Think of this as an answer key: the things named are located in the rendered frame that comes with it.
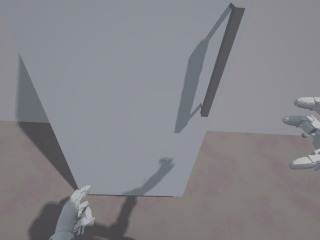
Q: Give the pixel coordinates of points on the robot right hand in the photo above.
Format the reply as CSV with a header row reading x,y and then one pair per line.
x,y
311,126

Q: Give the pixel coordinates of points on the robot left hand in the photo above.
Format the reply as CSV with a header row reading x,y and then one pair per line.
x,y
69,219

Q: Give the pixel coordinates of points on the handle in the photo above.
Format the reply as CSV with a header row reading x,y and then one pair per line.
x,y
232,27

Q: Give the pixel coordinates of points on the fridge door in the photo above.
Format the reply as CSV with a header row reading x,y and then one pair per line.
x,y
122,82

